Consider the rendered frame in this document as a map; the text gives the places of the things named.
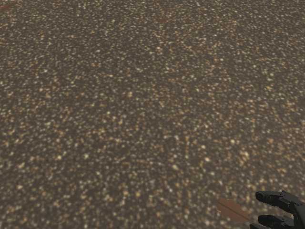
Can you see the robot right hand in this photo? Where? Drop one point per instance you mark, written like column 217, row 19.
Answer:
column 285, row 201

